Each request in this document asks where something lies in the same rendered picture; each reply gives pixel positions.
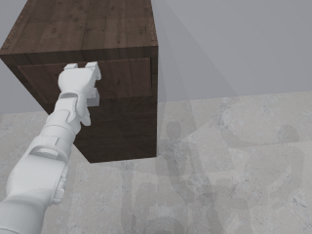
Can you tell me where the robot left hand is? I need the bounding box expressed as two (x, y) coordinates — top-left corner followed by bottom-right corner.
(58, 61), (101, 126)

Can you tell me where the cabinet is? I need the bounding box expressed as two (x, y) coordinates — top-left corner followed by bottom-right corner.
(0, 0), (159, 164)

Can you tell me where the drawer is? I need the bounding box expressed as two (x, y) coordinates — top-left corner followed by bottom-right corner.
(18, 58), (151, 102)

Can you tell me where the left robot upper arm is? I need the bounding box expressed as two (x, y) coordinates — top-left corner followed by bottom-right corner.
(0, 154), (70, 234)

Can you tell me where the handle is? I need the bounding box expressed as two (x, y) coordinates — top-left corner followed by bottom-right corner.
(86, 84), (99, 107)

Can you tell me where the robot left forearm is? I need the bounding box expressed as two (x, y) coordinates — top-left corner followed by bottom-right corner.
(6, 90), (87, 197)

